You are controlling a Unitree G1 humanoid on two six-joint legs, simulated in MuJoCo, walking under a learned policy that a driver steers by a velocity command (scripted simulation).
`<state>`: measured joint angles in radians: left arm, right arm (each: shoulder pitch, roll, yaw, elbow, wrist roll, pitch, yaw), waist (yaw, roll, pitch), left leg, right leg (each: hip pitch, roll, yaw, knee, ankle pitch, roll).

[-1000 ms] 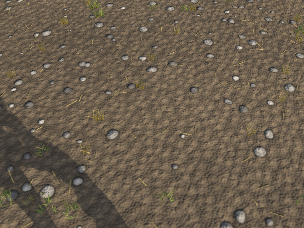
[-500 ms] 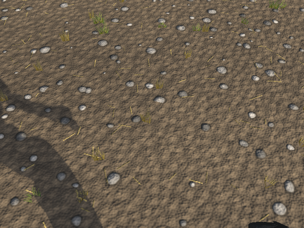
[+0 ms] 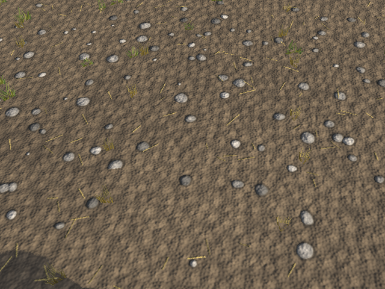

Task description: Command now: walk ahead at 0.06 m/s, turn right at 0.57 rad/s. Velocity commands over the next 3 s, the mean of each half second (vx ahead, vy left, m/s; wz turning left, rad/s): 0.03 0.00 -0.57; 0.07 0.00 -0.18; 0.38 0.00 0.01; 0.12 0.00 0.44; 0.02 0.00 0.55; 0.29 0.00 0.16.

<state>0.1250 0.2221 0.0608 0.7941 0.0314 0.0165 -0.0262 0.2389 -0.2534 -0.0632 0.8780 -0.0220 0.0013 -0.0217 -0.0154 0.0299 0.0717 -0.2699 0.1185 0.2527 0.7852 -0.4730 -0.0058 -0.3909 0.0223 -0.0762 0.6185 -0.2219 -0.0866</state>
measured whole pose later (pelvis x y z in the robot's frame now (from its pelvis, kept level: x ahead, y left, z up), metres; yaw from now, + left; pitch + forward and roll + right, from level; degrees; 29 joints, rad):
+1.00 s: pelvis +0.01 +0.03 +0.03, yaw -20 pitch -1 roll +0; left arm 0.28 0.24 0.03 0.92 0.02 0.00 0.01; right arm 0.25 -0.28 -0.05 0.85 -0.03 0.01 0.02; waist 0.01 0.02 0.01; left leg -0.32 0.00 0.03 0.76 -0.41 0.04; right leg -0.06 0.04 0.07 0.31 -0.24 -0.05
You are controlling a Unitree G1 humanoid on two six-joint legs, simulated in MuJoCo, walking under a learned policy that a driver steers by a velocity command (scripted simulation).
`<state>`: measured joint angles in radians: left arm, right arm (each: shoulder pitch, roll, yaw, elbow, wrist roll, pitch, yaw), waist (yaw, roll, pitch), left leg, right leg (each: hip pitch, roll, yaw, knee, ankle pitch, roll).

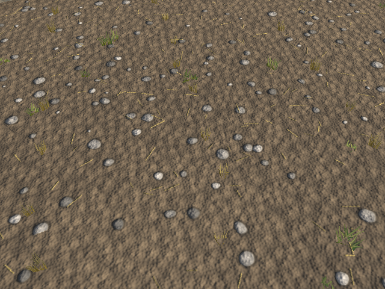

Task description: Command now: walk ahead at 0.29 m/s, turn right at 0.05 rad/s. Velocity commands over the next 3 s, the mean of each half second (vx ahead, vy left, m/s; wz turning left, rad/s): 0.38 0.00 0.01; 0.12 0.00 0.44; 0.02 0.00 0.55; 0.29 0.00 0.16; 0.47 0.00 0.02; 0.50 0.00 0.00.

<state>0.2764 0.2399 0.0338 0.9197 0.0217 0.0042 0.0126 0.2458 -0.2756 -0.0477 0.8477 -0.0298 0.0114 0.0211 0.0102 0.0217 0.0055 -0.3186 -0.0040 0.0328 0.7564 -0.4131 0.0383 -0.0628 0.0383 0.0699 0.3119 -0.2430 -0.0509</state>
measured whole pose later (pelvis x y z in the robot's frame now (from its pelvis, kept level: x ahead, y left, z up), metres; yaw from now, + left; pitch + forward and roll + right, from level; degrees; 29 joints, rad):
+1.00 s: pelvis +0.27 +0.02 -0.01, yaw +18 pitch +0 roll -1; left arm 0.18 0.25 0.04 0.85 0.03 0.00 0.03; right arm 0.18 -0.25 -0.06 0.81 -0.02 0.09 0.04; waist 0.01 0.00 0.06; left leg -0.41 0.04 0.05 0.82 -0.40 0.01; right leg -0.31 -0.06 -0.25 0.46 -0.15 -0.06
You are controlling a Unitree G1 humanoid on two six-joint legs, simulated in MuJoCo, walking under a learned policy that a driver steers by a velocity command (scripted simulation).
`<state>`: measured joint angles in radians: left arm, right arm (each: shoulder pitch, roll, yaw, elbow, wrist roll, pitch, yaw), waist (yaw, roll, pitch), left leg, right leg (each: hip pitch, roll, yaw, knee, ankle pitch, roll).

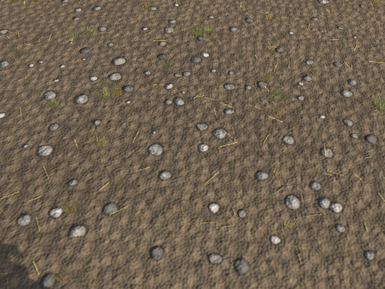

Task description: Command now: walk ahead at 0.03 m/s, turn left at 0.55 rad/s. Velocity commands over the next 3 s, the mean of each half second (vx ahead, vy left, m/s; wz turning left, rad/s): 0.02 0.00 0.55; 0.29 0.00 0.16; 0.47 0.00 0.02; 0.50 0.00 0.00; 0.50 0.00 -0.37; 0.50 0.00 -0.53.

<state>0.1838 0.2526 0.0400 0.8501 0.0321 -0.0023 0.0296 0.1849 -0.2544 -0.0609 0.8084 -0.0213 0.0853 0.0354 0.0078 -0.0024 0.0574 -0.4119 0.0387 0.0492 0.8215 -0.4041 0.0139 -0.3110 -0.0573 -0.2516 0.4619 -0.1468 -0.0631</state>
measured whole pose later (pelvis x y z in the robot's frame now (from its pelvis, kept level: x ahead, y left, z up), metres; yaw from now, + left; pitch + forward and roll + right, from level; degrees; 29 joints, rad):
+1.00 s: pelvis +0.11 +0.06 +0.00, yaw +19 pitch +1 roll +0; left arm 0.43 0.26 0.06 0.91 0.01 -0.05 -0.01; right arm 0.12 -0.26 -0.03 0.77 -0.04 -0.04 0.03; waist 0.06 -0.01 0.01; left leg -0.32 -0.02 0.06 0.49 -0.20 0.06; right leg -0.07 -0.01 0.00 0.48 -0.39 -0.02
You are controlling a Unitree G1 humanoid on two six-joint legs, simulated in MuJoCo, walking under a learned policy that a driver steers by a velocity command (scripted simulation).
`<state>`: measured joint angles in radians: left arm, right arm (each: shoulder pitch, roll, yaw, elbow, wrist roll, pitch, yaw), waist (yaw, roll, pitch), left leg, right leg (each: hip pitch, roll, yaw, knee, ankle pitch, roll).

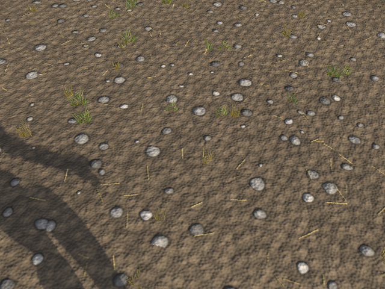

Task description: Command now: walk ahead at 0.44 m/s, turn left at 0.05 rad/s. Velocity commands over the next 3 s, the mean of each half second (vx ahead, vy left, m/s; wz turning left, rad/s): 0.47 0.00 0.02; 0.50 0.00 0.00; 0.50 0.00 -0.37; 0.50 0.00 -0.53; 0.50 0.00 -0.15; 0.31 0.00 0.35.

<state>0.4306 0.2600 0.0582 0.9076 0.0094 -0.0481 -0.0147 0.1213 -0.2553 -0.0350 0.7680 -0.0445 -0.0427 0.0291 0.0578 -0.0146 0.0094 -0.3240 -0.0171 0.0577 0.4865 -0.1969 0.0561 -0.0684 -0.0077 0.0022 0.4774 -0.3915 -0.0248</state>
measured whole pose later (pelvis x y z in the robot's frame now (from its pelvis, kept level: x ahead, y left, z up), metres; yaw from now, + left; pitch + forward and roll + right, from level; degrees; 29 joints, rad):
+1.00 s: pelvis +0.55 +0.00 -0.01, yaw +0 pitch +1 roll -1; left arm 0.45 0.20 0.03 1.04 0.02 -0.08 0.01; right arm 0.00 -0.21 -0.01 0.83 -0.03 -0.05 0.03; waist 0.07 0.02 0.06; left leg -0.50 0.02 0.08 0.53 -0.10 0.08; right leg 0.13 0.07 -0.07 0.24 -0.38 -0.06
